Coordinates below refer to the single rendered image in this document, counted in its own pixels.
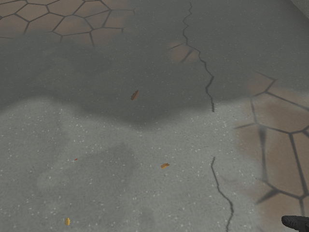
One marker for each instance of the right robot hand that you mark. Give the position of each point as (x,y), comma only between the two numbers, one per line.
(299,223)

